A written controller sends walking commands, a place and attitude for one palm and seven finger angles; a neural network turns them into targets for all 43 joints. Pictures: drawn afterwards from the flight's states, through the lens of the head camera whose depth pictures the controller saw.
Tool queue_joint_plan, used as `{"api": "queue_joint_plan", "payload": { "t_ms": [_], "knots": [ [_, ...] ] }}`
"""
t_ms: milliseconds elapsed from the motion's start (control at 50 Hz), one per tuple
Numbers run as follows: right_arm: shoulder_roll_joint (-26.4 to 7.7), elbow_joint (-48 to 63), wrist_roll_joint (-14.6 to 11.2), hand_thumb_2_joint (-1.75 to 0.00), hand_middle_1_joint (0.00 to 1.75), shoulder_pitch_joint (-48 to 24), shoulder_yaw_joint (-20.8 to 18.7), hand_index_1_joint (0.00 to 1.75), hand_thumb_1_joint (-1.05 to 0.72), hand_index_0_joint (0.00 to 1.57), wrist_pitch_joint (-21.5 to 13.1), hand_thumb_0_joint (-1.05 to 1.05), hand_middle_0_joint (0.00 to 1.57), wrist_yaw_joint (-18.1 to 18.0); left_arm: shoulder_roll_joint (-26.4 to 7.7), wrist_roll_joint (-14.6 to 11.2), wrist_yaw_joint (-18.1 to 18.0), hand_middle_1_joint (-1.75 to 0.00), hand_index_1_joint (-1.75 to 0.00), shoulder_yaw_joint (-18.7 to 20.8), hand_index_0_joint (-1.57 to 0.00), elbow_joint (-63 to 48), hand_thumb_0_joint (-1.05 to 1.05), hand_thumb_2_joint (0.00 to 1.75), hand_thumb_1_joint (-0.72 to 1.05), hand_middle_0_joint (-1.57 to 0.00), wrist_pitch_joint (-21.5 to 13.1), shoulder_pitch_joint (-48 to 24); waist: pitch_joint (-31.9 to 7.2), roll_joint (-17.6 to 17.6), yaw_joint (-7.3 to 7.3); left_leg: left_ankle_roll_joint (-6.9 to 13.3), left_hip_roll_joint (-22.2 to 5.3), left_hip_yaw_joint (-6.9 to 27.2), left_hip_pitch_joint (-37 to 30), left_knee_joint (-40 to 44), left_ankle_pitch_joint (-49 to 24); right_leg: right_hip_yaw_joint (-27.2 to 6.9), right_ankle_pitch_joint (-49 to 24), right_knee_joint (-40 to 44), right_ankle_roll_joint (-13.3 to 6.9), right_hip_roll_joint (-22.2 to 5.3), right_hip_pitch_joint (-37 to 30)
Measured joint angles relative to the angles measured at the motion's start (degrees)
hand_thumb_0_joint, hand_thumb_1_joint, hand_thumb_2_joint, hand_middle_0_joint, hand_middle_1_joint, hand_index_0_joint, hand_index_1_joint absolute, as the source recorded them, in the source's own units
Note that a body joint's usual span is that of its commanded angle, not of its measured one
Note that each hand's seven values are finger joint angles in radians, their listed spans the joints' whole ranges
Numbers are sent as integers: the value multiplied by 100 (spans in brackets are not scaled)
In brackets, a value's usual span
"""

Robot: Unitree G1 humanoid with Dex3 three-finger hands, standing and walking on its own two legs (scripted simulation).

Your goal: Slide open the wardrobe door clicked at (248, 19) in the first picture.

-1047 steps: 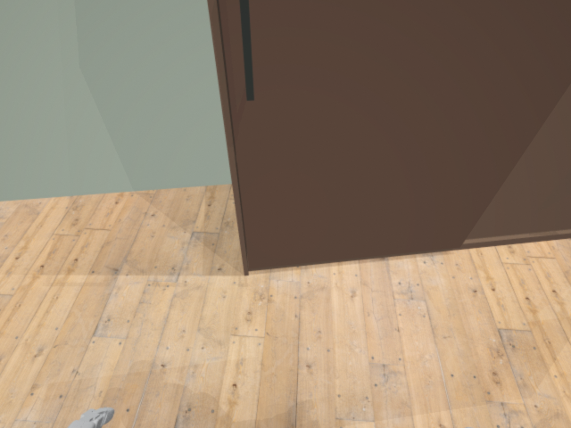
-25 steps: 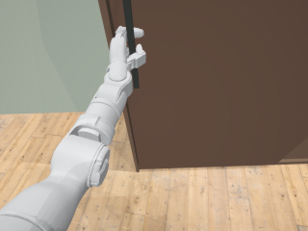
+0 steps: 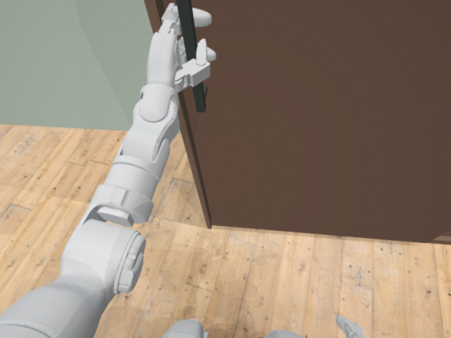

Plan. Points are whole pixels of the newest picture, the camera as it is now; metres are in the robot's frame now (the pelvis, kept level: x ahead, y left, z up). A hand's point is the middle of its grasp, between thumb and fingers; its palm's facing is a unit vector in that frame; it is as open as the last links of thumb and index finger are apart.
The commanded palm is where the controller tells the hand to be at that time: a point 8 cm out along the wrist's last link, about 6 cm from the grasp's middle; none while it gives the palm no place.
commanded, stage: step sideways, sliding the door along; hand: left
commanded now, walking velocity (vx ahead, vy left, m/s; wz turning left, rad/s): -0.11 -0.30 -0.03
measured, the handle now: (190, 22) +0.53 +0.08 +0.24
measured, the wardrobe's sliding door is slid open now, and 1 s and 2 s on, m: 0.01 0.13 0.28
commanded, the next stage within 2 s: none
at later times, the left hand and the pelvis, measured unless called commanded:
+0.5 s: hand (228, 65) +0.48 +0.02 +0.19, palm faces +0.15 -0.99 -0.06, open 6.0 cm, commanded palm +0.46 -0.02 +0.20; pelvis +0.07 -0.12 -0.01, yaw +9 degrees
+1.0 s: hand (286, 69) +0.47 -0.06 +0.19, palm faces -0.08 -1.00 -0.03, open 6.1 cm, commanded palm +0.46 -0.10 +0.19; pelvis +0.13 -0.13 -0.01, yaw +7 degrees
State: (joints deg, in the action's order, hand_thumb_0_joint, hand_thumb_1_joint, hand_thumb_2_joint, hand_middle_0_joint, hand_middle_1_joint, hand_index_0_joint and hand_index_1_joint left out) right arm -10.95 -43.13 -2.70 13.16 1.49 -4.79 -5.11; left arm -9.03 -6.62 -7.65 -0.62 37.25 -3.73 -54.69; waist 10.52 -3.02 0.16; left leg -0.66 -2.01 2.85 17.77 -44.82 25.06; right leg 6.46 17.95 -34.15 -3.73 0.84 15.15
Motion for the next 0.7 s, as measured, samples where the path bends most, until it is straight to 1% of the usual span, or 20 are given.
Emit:
{"api": "queue_joint_plan", "payload": {
  "t_ms": [40,60,80,120,160,200,240,300,320,360,400,440,460,480,520,560,600,620,640,700],
  "knots": [
    [-72,4,4,-90,30,-142,-53,30,-92,20,-19,0,20,-22,151,30,-9,-140,-140,-172,-19,-202,-1,87,80,-44,78,-31,56,121,126,41,81,-231,64,48,12,132,65,83,-44,-80,-59],
    [-122,34,24,-90,30,-227,-71,30,-92,20,-58,0,20,-24,177,58,-11,-140,-140,-268,-18,-335,-2,87,80,-44,101,-34,80,163,195,91,43,-385,-23,430,-529,175,62,-32,-35,-95,19],
    [-194,100,45,-90,30,-316,-102,30,-92,20,-106,0,20,-14,170,55,-16,-140,-140,-354,-17,-472,-2,87,81,-44,96,-29,98,129,257,129,-59,-430,-159,807,-1157,178,18,-401,66,-53,239],
    [-244,251,76,-90,30,-540,-235,30,-92,20,-144,1,20,108,102,13,38,-140,-140,-472,-16,-687,-2,87,81,-44,-4,-40,250,143,346,-43,-137,-395,-283,954,-805,-167,525,-1643,221,25,808],
    [-267,398,78,-90,30,-720,-311,30,-92,19,-96,1,20,280,100,37,110,-140,-140,-490,-15,-893,-2,87,81,-44,-71,6,390,127,449,-204,-230,-320,-394,1025,-500,-515,832,-2246,246,38,1167],
    [-242,549,75,-90,30,-837,-326,30,-92,19,-89,1,20,370,98,65,144,-140,-140,-483,-15,-1141,-2,87,81,-44,-93,122,477,72,535,-331,-382,-209,-476,1069,-439,-695,801,-2145,293,-66,1332],
    [-155,704,71,-90,30,-887,-311,30,-92,19,-103,1,20,430,69,114,164,-140,-140,-453,-15,-1361,-2,87,81,-44,-133,278,519,33,623,-452,-572,-109,-566,1036,-380,-749,457,-1600,354,-217,1325],
    [45,891,33,-90,30,-856,-210,30,-91,20,-157,1,20,450,-32,154,172,-140,-140,-379,-16,-1654,-2,87,81,-45,-122,545,504,66,726,-615,-840,5,-690,682,-83,-687,-692,-530,486,-409,975],
    [115,912,7,-90,30,-843,-162,30,-91,20,-173,1,20,445,-74,169,166,-140,-140,-342,-15,-1749,-2,87,81,-45,-96,643,462,102,729,-628,-916,30,-686,471,59,-611,-922,-365,616,-437,817],
    [124,824,-23,-90,30,-992,-129,30,-91,20,-182,1,20,390,-66,224,88,-140,-140,-191,-14,-2009,-1,88,82,-45,-75,872,433,-23,579,-428,-1052,158,-483,11,36,-340,-492,-585,669,-372,768],
    [21,719,-21,-90,30,-1161,-189,30,-91,20,-178,1,20,282,33,241,42,-140,-140,-90,-14,-2320,-1,88,83,-45,9,1053,398,-69,433,-295,-777,228,-188,-325,337,-173,-296,-633,592,-482,829],
    [-136,685,-6,-90,30,-1268,-273,30,-91,20,-181,1,20,191,141,248,17,-140,-140,-78,-13,-2650,-1,88,83,-45,135,1164,381,-83,384,-199,-445,-19,-58,-258,300,-118,-968,-552,505,-599,907],
    [-226,672,2,-90,30,-1310,-307,30,-91,20,-202,1,20,164,203,245,-1,-140,-140,-93,-13,-2802,-1,88,83,-45,176,1202,384,-144,364,-148,-383,-190,-87,-25,-38,-59,-829,-570,519,-596,939],
    [-273,652,4,-90,30,-1353,-339,30,-91,20,-230,1,20,143,241,222,-19,-140,-140,-133,-13,-2927,0,88,84,-45,168,1225,409,-161,387,-146,-421,-281,-170,217,-31,-44,-678,-609,562,-580,994],
    [-268,739,14,-90,30,-1324,-405,30,-91,19,-239,1,20,195,292,196,-9,-140,-140,-243,-12,-3123,0,88,84,-45,100,1239,499,-53,557,-268,-445,-402,-272,496,21,-237,-426,-927,623,-529,1212],
    [-219,859,49,-90,30,-1175,-389,30,-91,19,-273,1,20,333,311,247,20,-140,-138,-357,-12,-3299,0,87,84,-44,84,1296,566,21,698,-277,-504,-468,-297,475,-29,-399,-1,-1217,578,-418,1266],
    [-134,915,57,-90,30,-992,-315,30,-91,19,-338,1,20,451,309,263,43,-140,-136,-448,-11,-3429,0,87,84,-44,65,1415,590,70,791,-233,-584,-600,-308,274,-87,-458,-95,-1111,564,-366,1101],
    [-78,924,53,-90,30,-895,-263,30,-91,19,-360,1,20,499,307,264,51,-140,-135,-484,-11,-3473,0,87,84,-44,48,1495,578,95,810,-214,-627,-690,-309,126,-101,-461,-310,-928,565,-359,940],
    [-40,914,46,-90,30,-823,-203,30,-91,19,-367,1,20,534,319,273,54,-140,-134,-499,-11,-3531,0,87,84,-44,34,1598,563,64,805,-199,-707,-762,-301,-43,-109,-405,-189,-813,522,-340,770],
    [33,809,46,-90,30,-825,-55,30,-91,19,-290,1,20,539,394,314,-6,-140,-133,-516,-11,-3780,0,87,84,-44,-39,1975,525,-58,687,-134,-854,-797,-161,-397,-424,-236,168,-642,391,-309,519]
  ]
}}
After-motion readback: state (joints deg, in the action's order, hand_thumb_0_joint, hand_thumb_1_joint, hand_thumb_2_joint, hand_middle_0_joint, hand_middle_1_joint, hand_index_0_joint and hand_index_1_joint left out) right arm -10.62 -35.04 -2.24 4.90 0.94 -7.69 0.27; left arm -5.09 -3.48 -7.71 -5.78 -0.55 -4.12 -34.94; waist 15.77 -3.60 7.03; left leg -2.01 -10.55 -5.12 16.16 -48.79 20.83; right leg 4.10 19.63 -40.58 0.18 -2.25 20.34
